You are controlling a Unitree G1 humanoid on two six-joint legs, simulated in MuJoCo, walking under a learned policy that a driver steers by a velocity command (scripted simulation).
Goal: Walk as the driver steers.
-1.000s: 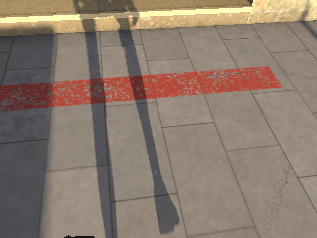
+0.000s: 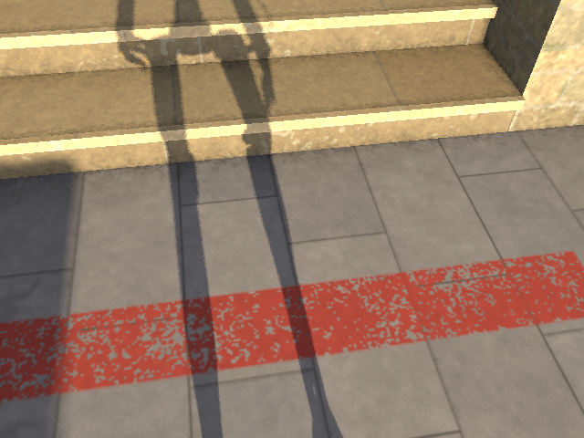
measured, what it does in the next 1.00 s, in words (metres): walks ahead, turning left: right foot, then left foot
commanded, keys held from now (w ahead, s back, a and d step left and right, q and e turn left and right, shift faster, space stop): w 0.02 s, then w+q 0.74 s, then w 0.06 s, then w+e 0.18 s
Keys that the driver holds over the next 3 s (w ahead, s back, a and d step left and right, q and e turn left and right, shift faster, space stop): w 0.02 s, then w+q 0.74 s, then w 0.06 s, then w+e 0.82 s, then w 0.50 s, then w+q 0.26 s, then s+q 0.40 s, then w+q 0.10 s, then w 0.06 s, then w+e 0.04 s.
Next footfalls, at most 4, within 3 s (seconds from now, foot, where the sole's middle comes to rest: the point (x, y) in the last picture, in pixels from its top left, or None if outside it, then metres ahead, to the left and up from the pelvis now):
0.22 right None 0.30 -0.13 -0.78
0.74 left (231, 436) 0.53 0.13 -0.78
1.30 right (246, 307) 0.87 0.10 -0.78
1.82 left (186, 223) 1.17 0.29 -0.78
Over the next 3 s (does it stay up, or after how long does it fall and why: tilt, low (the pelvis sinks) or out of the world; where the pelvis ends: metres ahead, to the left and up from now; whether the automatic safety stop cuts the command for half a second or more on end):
stays up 1.41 0.27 0.11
